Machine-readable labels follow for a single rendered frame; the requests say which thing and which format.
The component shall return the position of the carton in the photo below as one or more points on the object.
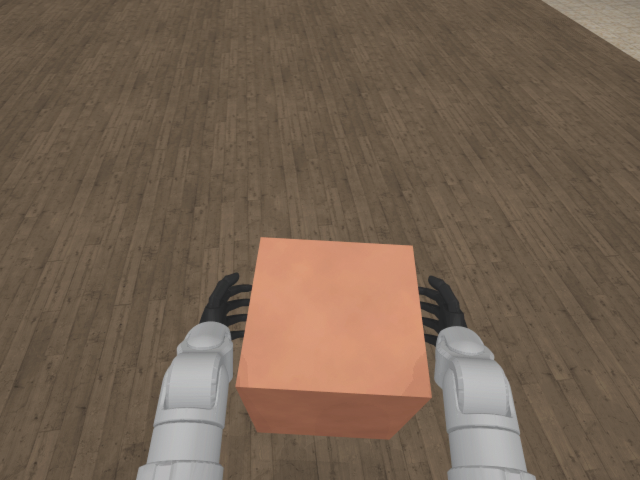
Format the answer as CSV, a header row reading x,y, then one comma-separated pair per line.
x,y
334,342

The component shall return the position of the robot right forearm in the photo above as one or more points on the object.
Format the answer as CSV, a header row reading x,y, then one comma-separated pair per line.
x,y
479,410

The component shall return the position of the robot left forearm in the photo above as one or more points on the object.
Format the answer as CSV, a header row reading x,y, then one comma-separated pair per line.
x,y
191,410

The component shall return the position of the robot right hand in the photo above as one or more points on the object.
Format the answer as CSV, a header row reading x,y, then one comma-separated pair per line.
x,y
448,312

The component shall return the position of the robot left hand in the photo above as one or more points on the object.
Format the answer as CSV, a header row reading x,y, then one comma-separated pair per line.
x,y
218,305

